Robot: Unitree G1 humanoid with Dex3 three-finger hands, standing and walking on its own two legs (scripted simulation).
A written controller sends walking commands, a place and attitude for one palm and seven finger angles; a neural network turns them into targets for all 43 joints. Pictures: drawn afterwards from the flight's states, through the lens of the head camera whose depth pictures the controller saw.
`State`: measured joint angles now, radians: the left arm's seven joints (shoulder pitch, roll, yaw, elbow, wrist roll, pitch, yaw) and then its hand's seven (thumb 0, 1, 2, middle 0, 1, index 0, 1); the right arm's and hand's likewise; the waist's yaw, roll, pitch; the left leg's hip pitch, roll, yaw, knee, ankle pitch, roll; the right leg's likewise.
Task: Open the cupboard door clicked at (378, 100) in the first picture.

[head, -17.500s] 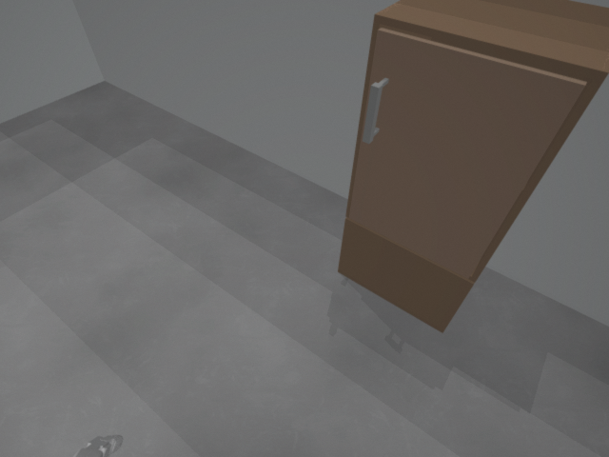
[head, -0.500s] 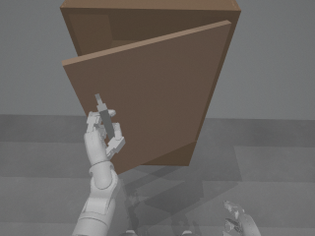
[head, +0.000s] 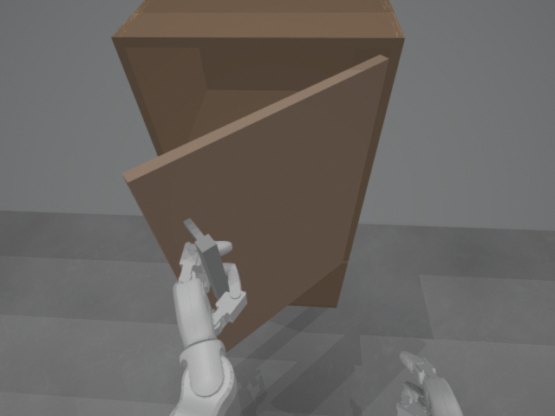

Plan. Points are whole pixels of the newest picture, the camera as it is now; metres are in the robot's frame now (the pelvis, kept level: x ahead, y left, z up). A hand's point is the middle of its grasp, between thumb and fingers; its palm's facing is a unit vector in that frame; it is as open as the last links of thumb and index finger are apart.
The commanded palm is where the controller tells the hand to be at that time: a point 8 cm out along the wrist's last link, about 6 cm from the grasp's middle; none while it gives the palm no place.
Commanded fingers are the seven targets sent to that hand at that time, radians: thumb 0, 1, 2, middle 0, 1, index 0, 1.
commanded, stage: open thumb and fingers to let go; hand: left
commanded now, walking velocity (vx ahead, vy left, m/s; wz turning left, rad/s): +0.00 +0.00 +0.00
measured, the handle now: (208, 263) +0.32 +0.11 +0.06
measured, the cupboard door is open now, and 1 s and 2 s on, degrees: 42 41 41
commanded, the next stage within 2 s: slide the hand sideways off the handle in 0.74 s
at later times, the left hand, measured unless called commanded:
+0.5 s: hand (229, 284) +0.29 +0.08 +0.05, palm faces +0.33 -0.94 -0.01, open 13.3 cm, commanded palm +0.25 +0.12 +0.05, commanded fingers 0.00 -0.50 0.30 -0.23 -0.80 -0.23 -0.80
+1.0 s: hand (220, 306) +0.26 +0.09 +0.05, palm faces -0.11 -0.99 -0.11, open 15.7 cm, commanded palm +0.24 +0.13 +0.05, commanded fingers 0.00 -0.50 0.30 -0.15 -0.30 -0.15 -0.30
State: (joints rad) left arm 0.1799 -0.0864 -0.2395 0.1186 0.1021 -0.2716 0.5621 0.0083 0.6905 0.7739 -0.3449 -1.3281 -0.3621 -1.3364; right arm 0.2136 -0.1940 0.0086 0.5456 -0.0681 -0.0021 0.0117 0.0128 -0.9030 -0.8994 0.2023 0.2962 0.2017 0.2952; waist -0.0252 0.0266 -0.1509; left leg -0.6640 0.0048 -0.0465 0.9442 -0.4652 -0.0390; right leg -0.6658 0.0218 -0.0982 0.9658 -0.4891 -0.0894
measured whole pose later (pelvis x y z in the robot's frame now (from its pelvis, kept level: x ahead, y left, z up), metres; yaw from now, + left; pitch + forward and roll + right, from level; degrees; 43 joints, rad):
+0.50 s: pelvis -0.01 +0.01 +0.00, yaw +0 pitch +11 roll +1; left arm 0.06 -0.11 -0.21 0.20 0.10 -0.28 0.57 0.00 -0.37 0.36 -0.30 -1.15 -0.32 -1.14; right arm 0.20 -0.19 0.01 0.57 -0.06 0.01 0.00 0.01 -0.90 -0.90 0.20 0.30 0.20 0.30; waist -0.02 0.02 -0.14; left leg -0.71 -0.01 -0.04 0.97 -0.46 -0.03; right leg -0.71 0.01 -0.09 0.99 -0.48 -0.07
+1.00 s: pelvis -0.02 +0.04 -0.01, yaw -1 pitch +10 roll -1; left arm 0.06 0.07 -0.25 0.18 0.06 -0.32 0.17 -0.01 -0.50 0.30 -0.30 -0.46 -0.23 -0.48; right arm 0.22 -0.20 0.03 0.51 -0.03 0.00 0.01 0.01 -0.90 -0.90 0.20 0.30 0.20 0.30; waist 0.00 0.03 -0.13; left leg -0.74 -0.02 -0.02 1.03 -0.47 0.01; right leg -0.72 0.00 -0.08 1.01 -0.48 -0.04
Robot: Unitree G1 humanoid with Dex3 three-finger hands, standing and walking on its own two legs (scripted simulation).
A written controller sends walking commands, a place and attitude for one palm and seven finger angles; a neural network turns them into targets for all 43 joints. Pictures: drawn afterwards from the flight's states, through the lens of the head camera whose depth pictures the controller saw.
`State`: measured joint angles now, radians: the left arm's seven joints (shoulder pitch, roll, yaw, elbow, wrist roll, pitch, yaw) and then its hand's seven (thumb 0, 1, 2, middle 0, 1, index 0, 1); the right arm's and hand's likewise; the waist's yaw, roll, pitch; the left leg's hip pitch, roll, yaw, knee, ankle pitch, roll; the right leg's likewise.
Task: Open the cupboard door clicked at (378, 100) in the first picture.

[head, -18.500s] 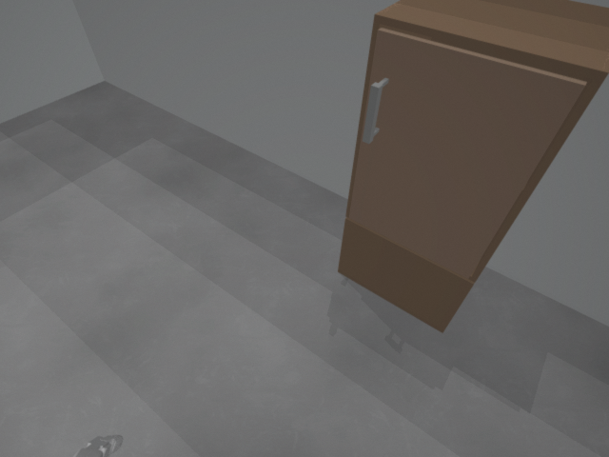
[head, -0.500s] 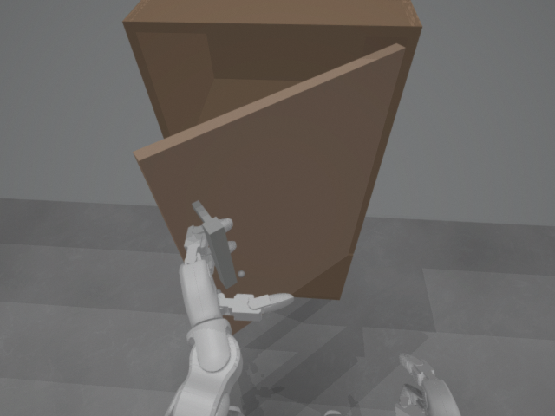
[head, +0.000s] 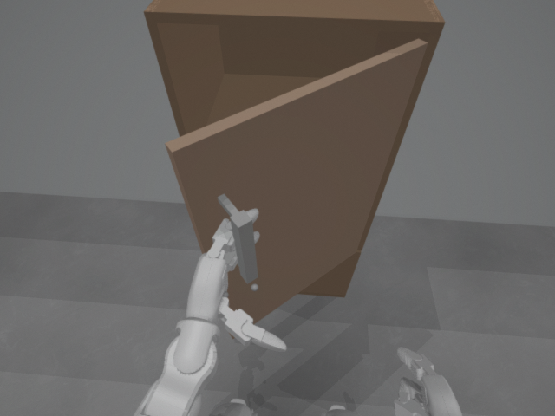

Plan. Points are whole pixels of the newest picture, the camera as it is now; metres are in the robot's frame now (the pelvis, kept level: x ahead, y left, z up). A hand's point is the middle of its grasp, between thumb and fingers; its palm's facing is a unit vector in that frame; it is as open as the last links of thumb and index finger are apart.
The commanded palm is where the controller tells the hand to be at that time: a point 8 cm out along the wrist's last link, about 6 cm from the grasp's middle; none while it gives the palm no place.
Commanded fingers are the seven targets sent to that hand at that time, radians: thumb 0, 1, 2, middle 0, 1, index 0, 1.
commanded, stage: slide the hand sideways off the handle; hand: left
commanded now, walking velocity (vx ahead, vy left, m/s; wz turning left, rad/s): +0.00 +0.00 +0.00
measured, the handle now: (238, 241) +0.34 +0.08 +0.07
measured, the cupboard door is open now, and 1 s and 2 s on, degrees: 41 41 41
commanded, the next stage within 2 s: draw the hand back to the body in 1.04 s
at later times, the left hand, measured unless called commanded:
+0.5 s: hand (233, 310) +0.25 +0.07 +0.06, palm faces -0.10 -0.99 +0.00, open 16.2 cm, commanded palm +0.22 +0.14 +0.06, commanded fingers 0.00 -0.50 0.30 -0.15 -0.30 -0.15 -0.30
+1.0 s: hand (191, 343) +0.20 +0.12 +0.06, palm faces -0.03 -1.00 -0.04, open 16.3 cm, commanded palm +0.18 +0.18 +0.06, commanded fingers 0.00 -0.50 0.30 -0.15 -0.30 -0.15 -0.30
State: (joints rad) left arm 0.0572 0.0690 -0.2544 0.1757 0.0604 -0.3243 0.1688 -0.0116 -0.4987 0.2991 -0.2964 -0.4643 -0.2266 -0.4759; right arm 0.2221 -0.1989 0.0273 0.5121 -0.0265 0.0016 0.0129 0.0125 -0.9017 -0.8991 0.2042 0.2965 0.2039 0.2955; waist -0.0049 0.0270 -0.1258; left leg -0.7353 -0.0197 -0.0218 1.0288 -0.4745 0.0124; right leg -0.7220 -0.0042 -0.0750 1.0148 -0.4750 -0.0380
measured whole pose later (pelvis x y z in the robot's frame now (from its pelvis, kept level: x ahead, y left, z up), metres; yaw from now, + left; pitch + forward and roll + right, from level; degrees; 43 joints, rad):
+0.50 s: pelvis +0.01 +0.01 +0.00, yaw -1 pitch +11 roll -1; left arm 0.33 0.08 -0.24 -0.10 -0.02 -0.28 0.09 -0.01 -0.50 0.30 -0.17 -0.31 -0.19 -0.31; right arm 0.26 -0.20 0.05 0.41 0.00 0.00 0.01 0.01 -0.90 -0.90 0.20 0.30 0.20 0.30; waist -0.01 0.03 -0.12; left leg -0.73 -0.01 0.00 1.05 -0.51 0.03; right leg -0.73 0.00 -0.05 1.03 -0.50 -0.02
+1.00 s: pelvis +0.02 -0.01 -0.01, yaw +0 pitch +12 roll -1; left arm 0.59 0.16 -0.06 -0.26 -0.13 -0.34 -0.08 -0.01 -0.50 0.30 -0.16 -0.30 -0.15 -0.30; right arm 0.27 -0.22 0.02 0.39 0.01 -0.04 -0.01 0.01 -0.90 -0.90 0.20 0.30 0.20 0.30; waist 0.00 0.03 -0.15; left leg -0.79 0.00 -0.03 1.11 -0.54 0.00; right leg -0.77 0.01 -0.08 1.09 -0.53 -0.04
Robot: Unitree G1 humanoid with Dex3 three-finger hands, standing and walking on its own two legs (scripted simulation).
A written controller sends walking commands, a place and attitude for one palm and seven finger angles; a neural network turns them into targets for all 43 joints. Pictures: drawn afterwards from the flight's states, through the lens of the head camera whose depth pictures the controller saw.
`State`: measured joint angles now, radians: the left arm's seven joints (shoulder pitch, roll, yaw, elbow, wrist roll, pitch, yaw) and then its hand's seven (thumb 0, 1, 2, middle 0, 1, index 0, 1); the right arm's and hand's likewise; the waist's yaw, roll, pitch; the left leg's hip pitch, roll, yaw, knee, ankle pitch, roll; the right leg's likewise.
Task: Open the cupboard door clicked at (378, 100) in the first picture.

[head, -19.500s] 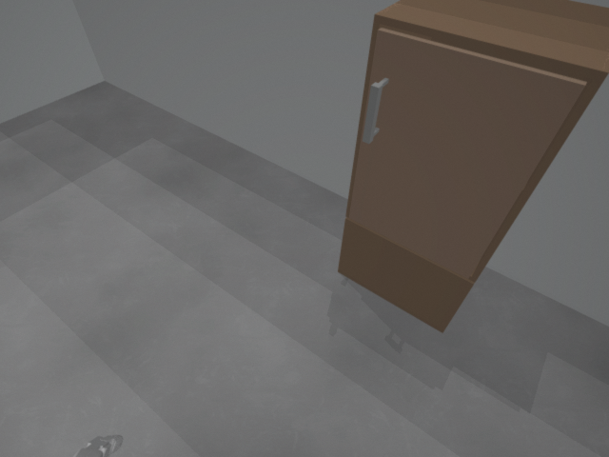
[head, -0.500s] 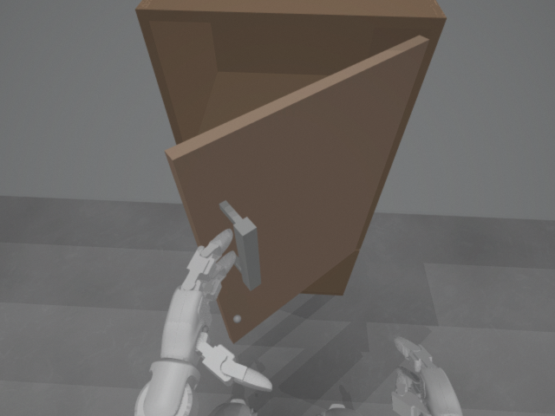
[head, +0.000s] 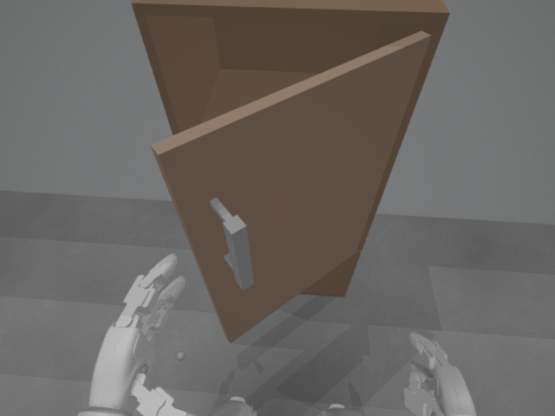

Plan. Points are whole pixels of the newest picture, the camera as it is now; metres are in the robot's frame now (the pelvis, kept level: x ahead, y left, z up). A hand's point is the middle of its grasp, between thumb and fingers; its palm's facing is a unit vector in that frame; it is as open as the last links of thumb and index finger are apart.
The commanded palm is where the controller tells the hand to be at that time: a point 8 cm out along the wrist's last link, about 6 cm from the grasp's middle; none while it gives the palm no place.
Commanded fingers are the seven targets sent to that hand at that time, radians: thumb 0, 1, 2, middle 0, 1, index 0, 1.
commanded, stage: slide the hand sideways off the handle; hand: left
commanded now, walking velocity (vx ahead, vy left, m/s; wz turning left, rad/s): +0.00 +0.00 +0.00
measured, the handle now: (232, 246) +0.33 +0.09 +0.09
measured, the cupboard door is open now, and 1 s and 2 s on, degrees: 41 41 41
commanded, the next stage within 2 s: draw the hand back to the body in 0.04 s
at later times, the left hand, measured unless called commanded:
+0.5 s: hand (128, 345) +0.18 +0.17 +0.12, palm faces -0.02 -1.00 -0.06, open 16.3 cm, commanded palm +0.15 +0.23 +0.13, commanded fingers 0.00 -0.50 0.30 -0.15 -0.30 -0.15 -0.30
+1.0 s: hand (25, 306) +0.20 +0.25 +0.18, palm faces +0.29 -0.88 -0.37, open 13.2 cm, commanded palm +0.16 +0.29 +0.20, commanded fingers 0.00 0.34 0.66 -0.18 -0.30 -0.18 -0.30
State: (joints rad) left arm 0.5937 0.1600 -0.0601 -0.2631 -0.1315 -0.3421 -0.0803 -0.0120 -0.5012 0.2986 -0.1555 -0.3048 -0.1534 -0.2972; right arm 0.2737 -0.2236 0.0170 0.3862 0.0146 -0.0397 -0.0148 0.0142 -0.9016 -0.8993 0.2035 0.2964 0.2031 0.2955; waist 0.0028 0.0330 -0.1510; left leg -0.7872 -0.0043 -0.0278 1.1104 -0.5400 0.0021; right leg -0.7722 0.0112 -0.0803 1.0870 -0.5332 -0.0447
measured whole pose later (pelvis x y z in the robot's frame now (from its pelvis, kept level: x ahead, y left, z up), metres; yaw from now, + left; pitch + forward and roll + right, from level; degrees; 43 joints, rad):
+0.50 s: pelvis +0.00 +0.01 +0.02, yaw +0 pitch +8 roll -2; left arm 0.60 0.23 0.07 -0.34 -0.24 -0.20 -0.16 -0.01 -0.50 0.30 -0.15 -0.30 -0.15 -0.30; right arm 0.31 -0.23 0.04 0.40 0.05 -0.07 -0.06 0.02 -0.90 -0.90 0.20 0.30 0.20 0.30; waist 0.00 0.06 -0.16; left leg -0.66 0.00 -0.03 1.02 -0.50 0.02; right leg -0.63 0.02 -0.08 0.97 -0.48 -0.03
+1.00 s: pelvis +0.02 +0.03 +0.06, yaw +0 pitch +1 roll -1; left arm 0.60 0.33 0.16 -0.47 -0.04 -0.01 0.13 -0.01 0.01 0.52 -0.18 -0.30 -0.17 -0.30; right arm 0.28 -0.21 0.08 0.50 0.03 -0.10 -0.10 0.01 -0.90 -0.90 0.20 0.30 0.20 0.30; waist 0.05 0.05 -0.08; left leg -0.33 -0.03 0.00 0.70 -0.39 0.04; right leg -0.30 0.00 -0.05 0.65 -0.36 0.00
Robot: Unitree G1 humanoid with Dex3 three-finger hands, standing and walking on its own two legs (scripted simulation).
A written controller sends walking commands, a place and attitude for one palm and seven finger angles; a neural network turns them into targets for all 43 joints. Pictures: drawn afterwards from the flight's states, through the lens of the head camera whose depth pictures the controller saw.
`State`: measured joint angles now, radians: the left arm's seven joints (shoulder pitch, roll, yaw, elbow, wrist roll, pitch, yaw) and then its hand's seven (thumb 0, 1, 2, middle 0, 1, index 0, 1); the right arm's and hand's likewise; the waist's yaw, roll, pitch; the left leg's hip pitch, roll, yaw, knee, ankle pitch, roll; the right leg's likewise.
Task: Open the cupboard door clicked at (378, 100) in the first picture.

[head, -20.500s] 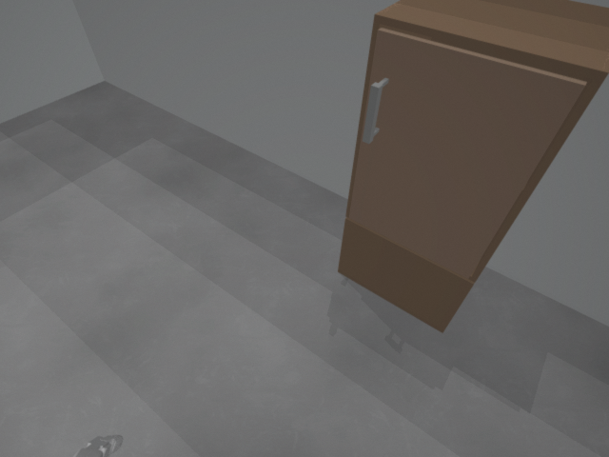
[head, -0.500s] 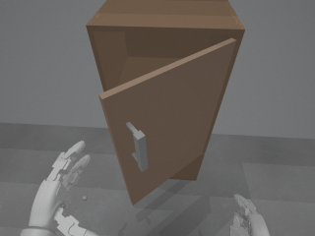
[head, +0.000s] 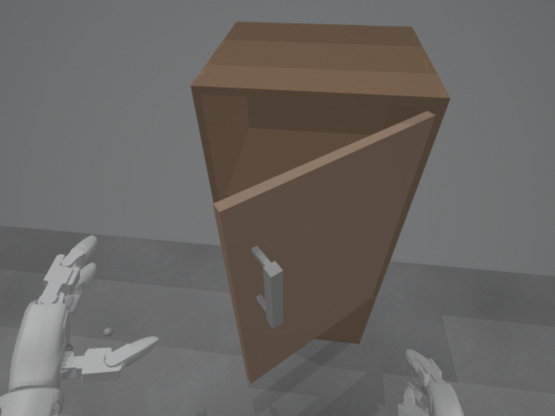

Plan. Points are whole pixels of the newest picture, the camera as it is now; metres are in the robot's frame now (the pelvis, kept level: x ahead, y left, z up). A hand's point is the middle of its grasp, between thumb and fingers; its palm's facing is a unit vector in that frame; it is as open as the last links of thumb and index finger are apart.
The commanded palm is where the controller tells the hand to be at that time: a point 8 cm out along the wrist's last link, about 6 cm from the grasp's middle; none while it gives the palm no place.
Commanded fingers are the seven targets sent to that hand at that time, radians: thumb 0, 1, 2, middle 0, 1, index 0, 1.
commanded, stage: draw the hand back to the body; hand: left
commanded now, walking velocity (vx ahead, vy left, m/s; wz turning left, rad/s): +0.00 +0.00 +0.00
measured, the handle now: (266, 288) +0.31 +0.06 +0.02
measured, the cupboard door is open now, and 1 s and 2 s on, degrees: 41 41 41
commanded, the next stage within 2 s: step back with the hand held close in 0.72 s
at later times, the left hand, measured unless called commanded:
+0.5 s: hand (64, 287) +0.19 +0.25 +0.18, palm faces +0.47 -0.80 -0.38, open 7.8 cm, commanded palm +0.14 +0.28 +0.19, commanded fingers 0.00 0.90 0.90 -0.20 -0.30 -0.20 -0.30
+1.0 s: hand (81, 290) +0.19 +0.23 +0.18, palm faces +0.41 -0.79 -0.45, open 7.4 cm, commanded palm +0.14 +0.27 +0.19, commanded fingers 0.00 0.90 0.90 -0.20 -0.30 -0.20 -0.30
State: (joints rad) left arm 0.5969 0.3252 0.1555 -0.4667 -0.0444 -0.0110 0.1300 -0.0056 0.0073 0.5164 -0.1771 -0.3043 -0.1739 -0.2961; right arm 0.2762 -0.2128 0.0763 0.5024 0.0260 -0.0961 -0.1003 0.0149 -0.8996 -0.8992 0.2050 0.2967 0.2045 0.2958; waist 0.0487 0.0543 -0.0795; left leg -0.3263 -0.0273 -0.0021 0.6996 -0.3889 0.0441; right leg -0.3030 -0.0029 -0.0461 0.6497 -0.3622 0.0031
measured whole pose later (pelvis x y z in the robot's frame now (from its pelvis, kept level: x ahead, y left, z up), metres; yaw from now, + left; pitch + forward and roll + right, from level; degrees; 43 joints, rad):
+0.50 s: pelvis +0.00 -0.02 +0.02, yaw -1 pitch -4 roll +0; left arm 0.46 0.34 0.35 -0.40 -0.07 -0.07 0.12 0.01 0.81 0.86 -0.21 -0.30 -0.20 -0.30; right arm 0.20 -0.23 0.04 0.61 0.01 -0.10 -0.07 0.01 -0.90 -0.90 0.20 0.30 0.20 0.30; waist 0.06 0.06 0.00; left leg -0.11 -0.02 0.00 0.45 -0.28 0.02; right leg -0.10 0.01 -0.04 0.43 -0.26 -0.02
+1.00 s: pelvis -0.01 -0.03 +0.02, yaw -1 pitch -2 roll -1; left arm 0.48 0.36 0.37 -0.37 -0.05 -0.13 0.11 0.01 0.89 0.90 -0.21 -0.30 -0.21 -0.30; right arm 0.17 -0.24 0.02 0.60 0.01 -0.05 -0.06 0.01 -0.90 -0.90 0.21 0.30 0.20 0.30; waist 0.03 0.07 0.02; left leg -0.16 0.02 -0.01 0.45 -0.25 0.00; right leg -0.13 0.05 -0.05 0.37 -0.20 -0.04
